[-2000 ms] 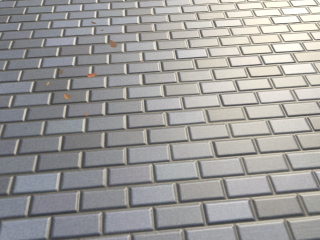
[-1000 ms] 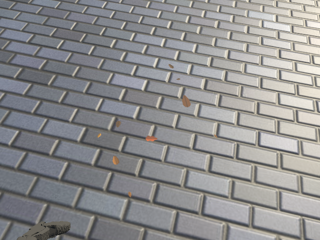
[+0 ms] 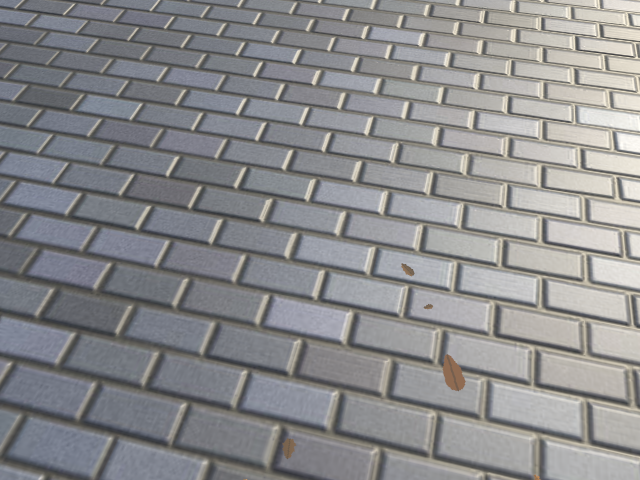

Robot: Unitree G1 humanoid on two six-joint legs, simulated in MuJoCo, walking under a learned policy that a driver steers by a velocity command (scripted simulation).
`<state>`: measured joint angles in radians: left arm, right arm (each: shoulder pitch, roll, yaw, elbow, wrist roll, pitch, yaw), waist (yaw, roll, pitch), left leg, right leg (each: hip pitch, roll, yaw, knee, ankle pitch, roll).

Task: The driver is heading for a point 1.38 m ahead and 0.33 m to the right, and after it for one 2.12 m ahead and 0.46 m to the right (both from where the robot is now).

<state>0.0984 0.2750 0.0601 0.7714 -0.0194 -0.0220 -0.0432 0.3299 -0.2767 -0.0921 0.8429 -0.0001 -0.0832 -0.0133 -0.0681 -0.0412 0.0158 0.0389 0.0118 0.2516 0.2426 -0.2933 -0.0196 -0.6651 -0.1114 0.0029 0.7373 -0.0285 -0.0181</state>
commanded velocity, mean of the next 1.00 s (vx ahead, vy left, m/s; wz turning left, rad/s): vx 0.29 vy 0.00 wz -0.37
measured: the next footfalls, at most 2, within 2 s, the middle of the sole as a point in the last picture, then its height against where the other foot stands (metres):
right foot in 0.10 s outside the picture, level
left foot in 0.58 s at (322, 458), level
